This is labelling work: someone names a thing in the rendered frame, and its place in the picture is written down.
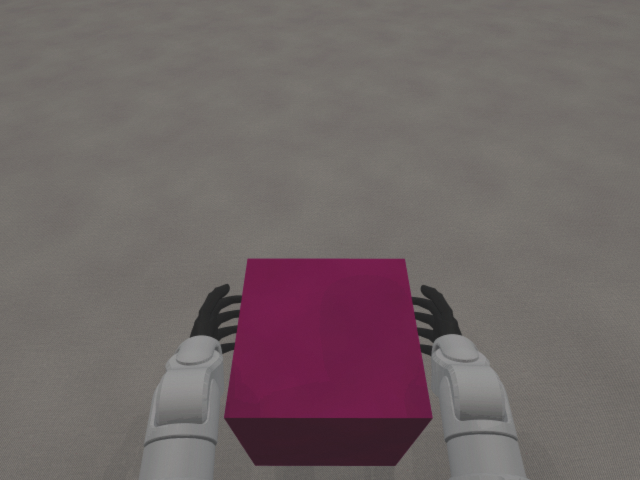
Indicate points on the robot left forearm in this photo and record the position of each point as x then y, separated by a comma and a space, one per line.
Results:
182, 429

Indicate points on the right robot hand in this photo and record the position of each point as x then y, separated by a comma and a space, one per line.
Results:
441, 320

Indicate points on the left robot hand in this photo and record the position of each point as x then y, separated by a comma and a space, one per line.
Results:
209, 320

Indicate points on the carton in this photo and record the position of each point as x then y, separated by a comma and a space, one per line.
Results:
327, 367

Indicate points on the robot right forearm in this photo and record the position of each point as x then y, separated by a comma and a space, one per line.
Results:
477, 421

